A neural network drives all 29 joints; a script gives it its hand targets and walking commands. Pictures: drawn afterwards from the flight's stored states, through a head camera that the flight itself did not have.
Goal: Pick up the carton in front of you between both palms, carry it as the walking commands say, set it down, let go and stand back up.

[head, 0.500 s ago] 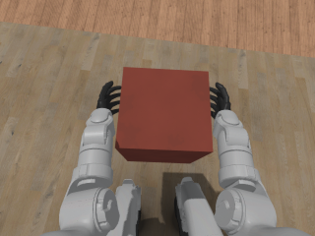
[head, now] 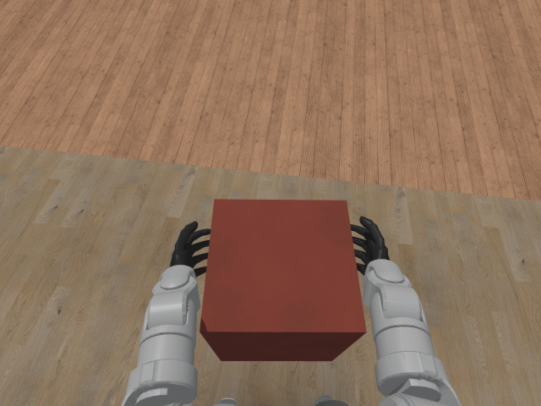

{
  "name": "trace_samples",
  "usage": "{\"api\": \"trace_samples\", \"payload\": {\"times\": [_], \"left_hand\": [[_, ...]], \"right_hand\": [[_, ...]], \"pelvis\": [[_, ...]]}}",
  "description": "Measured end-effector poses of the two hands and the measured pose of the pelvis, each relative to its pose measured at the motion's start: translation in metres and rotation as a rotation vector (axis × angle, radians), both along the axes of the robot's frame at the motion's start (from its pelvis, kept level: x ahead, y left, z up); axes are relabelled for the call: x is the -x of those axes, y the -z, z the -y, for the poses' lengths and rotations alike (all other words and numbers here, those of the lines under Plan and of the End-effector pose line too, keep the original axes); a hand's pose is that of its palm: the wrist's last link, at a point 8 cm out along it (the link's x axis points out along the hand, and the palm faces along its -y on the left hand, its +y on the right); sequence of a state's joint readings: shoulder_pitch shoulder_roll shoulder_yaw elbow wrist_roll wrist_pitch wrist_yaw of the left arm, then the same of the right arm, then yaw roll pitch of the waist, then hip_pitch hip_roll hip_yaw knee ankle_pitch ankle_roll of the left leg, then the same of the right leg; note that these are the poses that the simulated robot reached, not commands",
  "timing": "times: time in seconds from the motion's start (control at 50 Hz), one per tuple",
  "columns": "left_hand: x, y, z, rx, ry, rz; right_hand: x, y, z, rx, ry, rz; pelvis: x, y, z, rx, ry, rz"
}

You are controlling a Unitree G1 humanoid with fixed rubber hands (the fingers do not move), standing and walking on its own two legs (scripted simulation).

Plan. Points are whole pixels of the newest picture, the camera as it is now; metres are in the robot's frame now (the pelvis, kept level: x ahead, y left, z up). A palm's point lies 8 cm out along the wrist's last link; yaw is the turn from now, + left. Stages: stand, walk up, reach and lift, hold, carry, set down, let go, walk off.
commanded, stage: reach and lift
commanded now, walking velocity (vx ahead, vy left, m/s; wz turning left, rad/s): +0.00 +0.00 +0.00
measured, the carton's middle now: (278, 287) +0.32 +0.00 -0.08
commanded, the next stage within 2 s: hold in 1.24 s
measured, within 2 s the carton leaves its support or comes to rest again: neither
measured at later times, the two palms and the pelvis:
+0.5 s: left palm (167, 266) +0.30 +0.15 +0.07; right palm (391, 256) +0.30 -0.15 +0.07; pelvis +0.00 +0.00 +0.04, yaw +0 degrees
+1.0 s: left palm (166, 255) +0.31 +0.15 +0.08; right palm (391, 245) +0.31 -0.15 +0.08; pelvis +0.02 +0.00 +0.04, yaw +0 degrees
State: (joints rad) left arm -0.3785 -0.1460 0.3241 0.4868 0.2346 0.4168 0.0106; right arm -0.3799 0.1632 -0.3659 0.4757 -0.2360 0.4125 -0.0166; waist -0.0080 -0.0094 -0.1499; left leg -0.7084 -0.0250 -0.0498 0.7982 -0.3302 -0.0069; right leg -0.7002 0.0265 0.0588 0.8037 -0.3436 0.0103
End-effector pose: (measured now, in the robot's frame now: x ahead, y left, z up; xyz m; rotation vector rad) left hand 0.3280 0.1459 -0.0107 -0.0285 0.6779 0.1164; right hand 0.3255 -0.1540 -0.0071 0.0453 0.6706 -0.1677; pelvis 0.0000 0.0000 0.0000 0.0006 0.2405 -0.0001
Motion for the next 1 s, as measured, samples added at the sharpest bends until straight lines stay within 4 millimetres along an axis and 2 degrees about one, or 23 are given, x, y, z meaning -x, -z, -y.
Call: {"api": "trace_samples", "payload": {"times": [0.2, 0.28, 0.42, 0.58, 1.0], "left_hand": [[0.018, -0.058, -0.002, -0.021, -0.004, 0.031], [0.023, -0.073, -0.002, -0.031, 0.001, 0.028], [0.030, -0.075, -0.003, -0.026, 0.001, -0.002], [0.028, -0.078, -0.003, -0.020, -0.003, 0.011], [0.019, -0.088, -0.003, -0.056, 0.025, 0.010]], "right_hand": [[0.013, -0.058, -0.002, 0.022, -0.037, 0.030], [0.017, -0.072, -0.002, 0.030, -0.048, 0.028], [0.023, -0.074, -0.002, 0.027, -0.049, -0.002], [0.022, -0.077, -0.003, 0.022, -0.043, 0.011], [0.013, -0.087, -0.003, 0.058, -0.068, 0.009]], "pelvis": [[-0.010, -0.031, 0.002, -0.002, -0.002, 0.193], [-0.009, -0.036, 0.002, -0.002, -0.001, 0.255], [-0.001, -0.037, 0.003, -0.002, -0.001, 0.312], [0.004, -0.038, 0.002, -0.001, 0.000, 0.325], [-0.017, -0.044, 0.000, -0.002, 0.000, 0.337]]}}
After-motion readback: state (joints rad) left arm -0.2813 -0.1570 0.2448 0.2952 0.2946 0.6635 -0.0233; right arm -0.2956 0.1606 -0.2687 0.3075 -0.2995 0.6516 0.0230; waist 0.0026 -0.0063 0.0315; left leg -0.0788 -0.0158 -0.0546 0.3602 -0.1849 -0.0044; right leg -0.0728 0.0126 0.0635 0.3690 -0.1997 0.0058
